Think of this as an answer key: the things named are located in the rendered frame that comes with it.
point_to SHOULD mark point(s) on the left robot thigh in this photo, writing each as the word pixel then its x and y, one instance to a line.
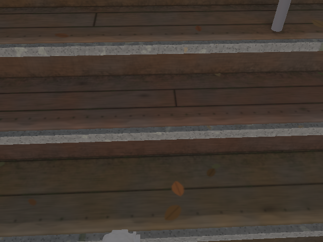
pixel 122 236

